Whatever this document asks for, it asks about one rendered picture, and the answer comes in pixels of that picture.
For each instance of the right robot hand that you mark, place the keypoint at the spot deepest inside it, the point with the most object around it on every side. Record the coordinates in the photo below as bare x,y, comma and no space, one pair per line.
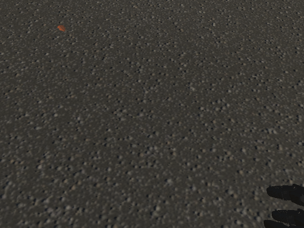
295,218

